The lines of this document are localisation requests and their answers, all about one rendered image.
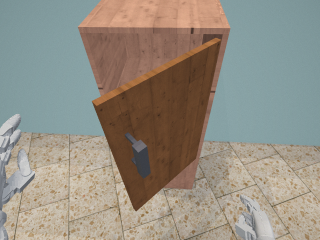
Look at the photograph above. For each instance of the cupboard door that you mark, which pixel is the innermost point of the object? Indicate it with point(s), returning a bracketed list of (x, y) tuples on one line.
[(165, 108)]

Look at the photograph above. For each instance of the handle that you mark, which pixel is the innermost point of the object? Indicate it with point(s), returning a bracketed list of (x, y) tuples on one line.
[(141, 156)]

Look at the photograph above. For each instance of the left robot hand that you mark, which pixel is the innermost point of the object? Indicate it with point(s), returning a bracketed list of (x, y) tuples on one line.
[(18, 181)]

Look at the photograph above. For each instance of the right robot hand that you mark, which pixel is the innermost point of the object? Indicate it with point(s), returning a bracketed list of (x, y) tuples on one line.
[(258, 223)]

